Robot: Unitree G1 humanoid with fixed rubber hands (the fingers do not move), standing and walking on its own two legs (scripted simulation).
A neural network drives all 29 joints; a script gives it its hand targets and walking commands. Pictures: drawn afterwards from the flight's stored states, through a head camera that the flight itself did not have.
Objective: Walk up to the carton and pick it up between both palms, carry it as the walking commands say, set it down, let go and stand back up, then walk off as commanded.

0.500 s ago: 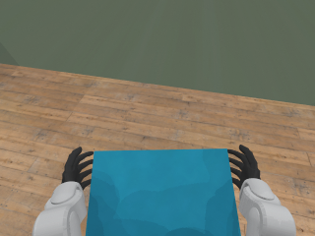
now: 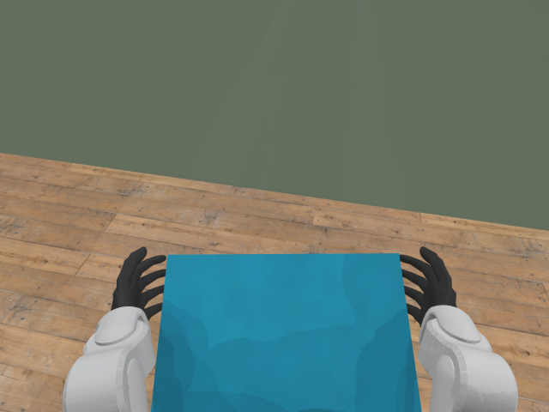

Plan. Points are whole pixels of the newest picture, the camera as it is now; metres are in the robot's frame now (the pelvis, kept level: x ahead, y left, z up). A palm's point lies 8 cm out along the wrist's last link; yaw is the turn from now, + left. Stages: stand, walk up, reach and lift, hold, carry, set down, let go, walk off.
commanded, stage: carry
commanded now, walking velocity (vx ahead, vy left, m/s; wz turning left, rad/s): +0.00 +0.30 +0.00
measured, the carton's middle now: (282, 336) +0.25 +0.00 +0.00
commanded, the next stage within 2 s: none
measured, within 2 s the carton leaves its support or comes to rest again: neither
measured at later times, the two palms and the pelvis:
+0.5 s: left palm (77, 240) +0.38 +0.31 +0.08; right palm (316, 229) +0.38 -0.06 +0.09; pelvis +0.13 +0.12 +0.00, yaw +0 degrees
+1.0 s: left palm out of the picture +0.38 +0.47 +0.09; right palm (212, 220) +0.40 +0.10 +0.09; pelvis +0.15 +0.28 -0.01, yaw +2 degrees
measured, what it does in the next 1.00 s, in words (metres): steps to the left: left foot, then right foot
